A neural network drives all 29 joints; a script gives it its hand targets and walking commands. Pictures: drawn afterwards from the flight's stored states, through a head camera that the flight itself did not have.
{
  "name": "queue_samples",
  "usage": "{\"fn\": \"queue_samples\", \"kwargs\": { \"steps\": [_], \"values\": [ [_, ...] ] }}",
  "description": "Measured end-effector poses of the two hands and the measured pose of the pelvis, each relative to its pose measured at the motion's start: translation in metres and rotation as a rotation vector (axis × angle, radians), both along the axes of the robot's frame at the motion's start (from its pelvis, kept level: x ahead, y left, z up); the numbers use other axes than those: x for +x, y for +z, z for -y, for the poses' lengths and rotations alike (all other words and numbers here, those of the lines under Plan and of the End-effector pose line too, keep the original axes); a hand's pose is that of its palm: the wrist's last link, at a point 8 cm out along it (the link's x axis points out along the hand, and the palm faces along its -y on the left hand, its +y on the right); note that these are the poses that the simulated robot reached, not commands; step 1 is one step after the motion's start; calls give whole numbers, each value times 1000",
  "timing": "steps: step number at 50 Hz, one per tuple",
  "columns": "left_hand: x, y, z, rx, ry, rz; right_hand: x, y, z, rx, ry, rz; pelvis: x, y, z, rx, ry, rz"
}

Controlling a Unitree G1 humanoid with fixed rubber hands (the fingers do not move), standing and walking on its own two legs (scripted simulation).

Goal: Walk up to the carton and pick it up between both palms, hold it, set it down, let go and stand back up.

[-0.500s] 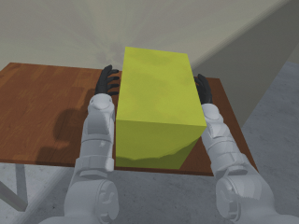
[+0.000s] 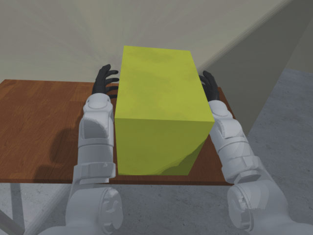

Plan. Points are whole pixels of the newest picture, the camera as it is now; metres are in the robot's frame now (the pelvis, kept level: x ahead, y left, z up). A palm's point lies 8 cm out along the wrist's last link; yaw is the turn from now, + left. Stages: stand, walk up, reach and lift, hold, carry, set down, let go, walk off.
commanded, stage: reach and lift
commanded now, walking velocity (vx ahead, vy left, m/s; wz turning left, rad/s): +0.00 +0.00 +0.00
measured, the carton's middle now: (155, 110) +0.39 +0.00 +0.15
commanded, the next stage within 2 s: hold in 0.94 s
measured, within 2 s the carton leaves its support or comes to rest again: neither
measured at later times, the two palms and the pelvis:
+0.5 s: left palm (101, 89) +0.38 +0.13 +0.22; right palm (212, 96) +0.38 -0.14 +0.20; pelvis +0.00 +0.00 +0.00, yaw +0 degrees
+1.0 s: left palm (96, 83) +0.38 +0.13 +0.24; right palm (212, 90) +0.37 -0.14 +0.22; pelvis +0.00 -0.01 +0.00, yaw +0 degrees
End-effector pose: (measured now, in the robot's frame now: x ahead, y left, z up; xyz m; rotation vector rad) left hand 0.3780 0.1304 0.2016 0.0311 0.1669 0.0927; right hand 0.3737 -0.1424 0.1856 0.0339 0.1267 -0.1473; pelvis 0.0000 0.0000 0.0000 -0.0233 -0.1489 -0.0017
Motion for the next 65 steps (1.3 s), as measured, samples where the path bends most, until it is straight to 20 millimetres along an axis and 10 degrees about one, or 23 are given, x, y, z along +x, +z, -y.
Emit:
{"fn": "queue_samples", "kwargs": {
  "steps": [65],
  "values": [
    [-13,43,-6,-37,9,29,-6,48,-4,25,17,23,1,-1,8,-2,7,16]
  ]
}}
